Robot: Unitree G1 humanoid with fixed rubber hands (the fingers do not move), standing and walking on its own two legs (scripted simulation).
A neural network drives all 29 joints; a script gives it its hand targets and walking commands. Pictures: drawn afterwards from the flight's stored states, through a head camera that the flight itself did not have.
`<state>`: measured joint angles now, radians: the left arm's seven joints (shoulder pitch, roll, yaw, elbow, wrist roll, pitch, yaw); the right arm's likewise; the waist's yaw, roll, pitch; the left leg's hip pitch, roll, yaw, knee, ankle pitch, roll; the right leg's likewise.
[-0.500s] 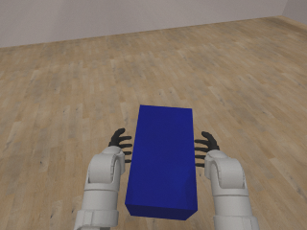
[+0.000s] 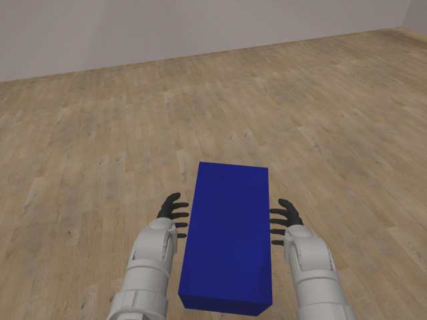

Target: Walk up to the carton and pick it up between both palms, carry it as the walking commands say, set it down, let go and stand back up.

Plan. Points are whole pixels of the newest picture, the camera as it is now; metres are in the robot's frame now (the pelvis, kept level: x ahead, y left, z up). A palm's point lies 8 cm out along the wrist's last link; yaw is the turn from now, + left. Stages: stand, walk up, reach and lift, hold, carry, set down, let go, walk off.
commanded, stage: hold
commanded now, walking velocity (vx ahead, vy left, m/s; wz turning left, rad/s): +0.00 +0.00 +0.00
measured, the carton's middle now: (227, 236) +0.34 +0.00 -0.05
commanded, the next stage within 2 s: set down in 0.04 s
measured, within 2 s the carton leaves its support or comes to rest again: neither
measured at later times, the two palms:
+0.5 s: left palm (186, 240) +0.30 +0.09 -0.01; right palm (303, 248) +0.29 -0.16 -0.03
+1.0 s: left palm (190, 249) +0.34 +0.09 -0.12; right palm (288, 257) +0.33 -0.15 -0.13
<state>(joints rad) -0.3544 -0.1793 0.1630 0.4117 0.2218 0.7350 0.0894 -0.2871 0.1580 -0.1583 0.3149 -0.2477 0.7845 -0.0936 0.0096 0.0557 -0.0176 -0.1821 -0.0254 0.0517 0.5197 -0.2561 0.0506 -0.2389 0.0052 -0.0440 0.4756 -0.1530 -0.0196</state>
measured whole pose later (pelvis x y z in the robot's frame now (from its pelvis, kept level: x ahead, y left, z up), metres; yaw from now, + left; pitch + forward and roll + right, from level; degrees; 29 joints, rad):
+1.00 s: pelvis -0.03 +0.00 -0.06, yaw +4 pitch +16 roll +0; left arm -0.59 -0.27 0.39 0.68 0.28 0.12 0.20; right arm -0.54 0.20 -0.42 0.60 -0.32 0.20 -0.16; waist -0.07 0.06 0.07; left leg -0.88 -0.11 -0.05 0.97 -0.36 0.04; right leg -0.92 0.05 0.02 0.93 -0.29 -0.01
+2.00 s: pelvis -0.06 -0.03 -0.21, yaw +5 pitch +30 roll +3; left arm -0.91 -0.14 0.41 0.78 0.19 0.16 0.22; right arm -0.85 0.08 -0.36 0.71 -0.18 0.25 -0.24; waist -0.06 0.04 0.00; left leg -1.59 -0.16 -0.02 1.60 -0.55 -0.01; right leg -1.67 0.13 0.08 1.60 -0.46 -0.01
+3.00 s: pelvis -0.10 -0.02 -0.35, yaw +5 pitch +24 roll +1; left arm -1.51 0.01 0.40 0.86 0.18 0.29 0.33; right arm -1.42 -0.13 -0.42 0.80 -0.17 0.36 -0.16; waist -0.10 0.06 0.52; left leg -1.93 -0.21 0.01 2.06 -0.55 -0.02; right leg -1.98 0.13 0.04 2.01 -0.45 0.05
